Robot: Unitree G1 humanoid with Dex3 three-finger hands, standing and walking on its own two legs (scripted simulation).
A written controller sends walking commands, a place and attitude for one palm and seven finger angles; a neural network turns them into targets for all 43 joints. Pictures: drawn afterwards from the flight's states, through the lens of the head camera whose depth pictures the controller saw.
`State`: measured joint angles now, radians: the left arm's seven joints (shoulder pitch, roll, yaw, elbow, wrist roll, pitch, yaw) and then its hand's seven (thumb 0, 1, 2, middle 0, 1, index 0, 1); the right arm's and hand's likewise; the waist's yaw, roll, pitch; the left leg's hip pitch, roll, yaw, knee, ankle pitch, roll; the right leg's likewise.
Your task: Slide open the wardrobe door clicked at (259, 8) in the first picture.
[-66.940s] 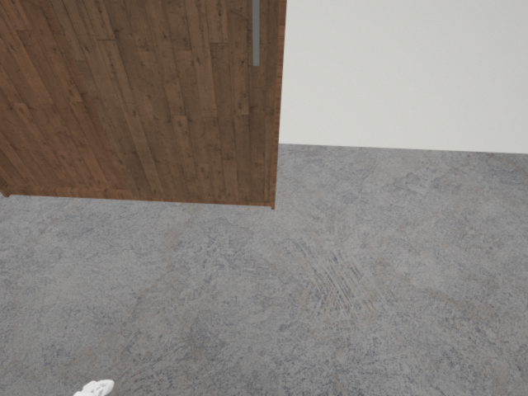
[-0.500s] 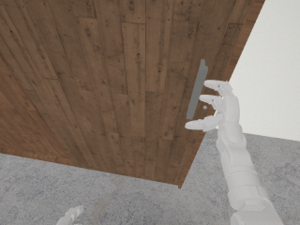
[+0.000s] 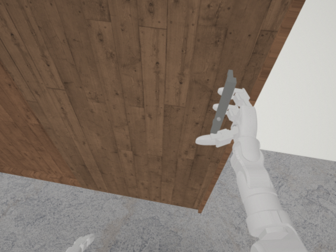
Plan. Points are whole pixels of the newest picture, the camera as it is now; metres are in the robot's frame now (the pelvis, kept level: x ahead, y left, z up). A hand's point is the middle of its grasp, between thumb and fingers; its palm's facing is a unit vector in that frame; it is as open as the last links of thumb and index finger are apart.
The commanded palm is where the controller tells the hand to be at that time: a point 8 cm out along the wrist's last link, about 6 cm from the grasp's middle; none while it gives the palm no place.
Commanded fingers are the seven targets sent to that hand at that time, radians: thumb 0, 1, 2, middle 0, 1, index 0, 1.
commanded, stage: slide the fingers in behind the handle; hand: right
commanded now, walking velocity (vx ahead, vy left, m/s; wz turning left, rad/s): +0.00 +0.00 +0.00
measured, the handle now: (221, 105) +0.46 -0.09 +0.12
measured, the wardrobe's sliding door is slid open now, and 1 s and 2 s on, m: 0.00 0.00 0.00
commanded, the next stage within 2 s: grip the handle and tug to test in 0.84 s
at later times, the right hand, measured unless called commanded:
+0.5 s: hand (215, 120) +0.40 -0.06 +0.13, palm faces +0.02 +1.00 +0.00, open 14.2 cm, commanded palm +0.37 -0.11 +0.13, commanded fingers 0.00 0.50 -0.30 0.30 1.20 0.30 1.20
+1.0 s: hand (216, 119) +0.40 -0.07 +0.13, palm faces +0.02 +1.00 +0.02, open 14.0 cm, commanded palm +0.38 -0.12 +0.13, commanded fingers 0.00 0.31 -0.38 0.32 1.23 0.32 1.23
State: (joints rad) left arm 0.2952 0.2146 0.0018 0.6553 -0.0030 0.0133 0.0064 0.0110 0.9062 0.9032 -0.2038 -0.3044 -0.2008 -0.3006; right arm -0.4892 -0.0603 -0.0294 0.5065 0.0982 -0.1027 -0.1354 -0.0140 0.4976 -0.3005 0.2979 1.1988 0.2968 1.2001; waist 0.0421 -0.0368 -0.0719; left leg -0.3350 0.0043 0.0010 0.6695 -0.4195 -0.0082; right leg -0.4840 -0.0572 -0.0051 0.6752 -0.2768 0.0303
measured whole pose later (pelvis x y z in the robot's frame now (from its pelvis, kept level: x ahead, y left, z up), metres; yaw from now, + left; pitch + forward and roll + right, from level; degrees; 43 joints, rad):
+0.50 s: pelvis +0.00 +0.01 +0.00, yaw -1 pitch +4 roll +0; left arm 0.25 0.22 0.00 0.64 0.00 0.04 0.02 0.01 0.91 0.90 -0.20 -0.30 -0.20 -0.30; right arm -0.47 -0.05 0.01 0.47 0.10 -0.05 -0.14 -0.01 0.50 -0.30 0.27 1.19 0.26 1.18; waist 0.03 -0.03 -0.06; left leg -0.30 0.00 0.02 0.65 -0.42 0.00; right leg -0.45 -0.06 0.02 0.65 -0.27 0.04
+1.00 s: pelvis +0.00 +0.00 +0.00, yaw -1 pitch +4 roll +0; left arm 0.26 0.21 0.00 0.65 0.00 0.06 0.02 0.01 0.91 0.90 -0.20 -0.30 -0.20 -0.30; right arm -0.50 -0.05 -0.02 0.51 0.10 -0.06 -0.15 -0.01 0.49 -0.30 0.30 1.20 0.30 1.20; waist 0.04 -0.03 -0.06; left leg -0.30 0.00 0.01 0.64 -0.41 0.00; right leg -0.45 -0.05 0.00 0.64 -0.27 0.04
